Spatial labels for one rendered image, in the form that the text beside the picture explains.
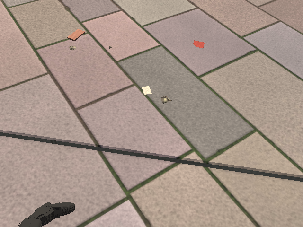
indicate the left robot hand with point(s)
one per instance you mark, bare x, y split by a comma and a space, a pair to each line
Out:
47, 212

